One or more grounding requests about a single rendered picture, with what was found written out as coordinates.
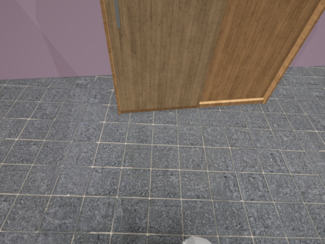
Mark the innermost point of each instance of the wardrobe door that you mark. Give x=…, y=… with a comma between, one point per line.
x=162, y=50
x=254, y=40

